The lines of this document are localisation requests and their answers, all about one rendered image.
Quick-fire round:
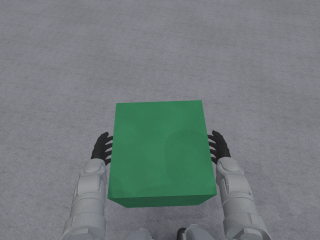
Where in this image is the robot left forearm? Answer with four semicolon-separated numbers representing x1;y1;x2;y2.
60;158;108;240

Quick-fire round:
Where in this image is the right robot hand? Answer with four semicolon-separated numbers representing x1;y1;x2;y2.
207;130;231;165

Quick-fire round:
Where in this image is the carton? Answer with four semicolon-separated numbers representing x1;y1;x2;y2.
107;100;217;208

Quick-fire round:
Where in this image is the robot right forearm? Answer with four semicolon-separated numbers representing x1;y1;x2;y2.
215;157;273;240

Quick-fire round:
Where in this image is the right robot foot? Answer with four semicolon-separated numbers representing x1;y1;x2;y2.
176;227;186;240

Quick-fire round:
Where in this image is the left robot hand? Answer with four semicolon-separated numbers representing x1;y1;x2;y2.
91;132;113;165

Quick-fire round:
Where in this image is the robot right thigh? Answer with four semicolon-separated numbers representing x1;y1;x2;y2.
181;228;214;240

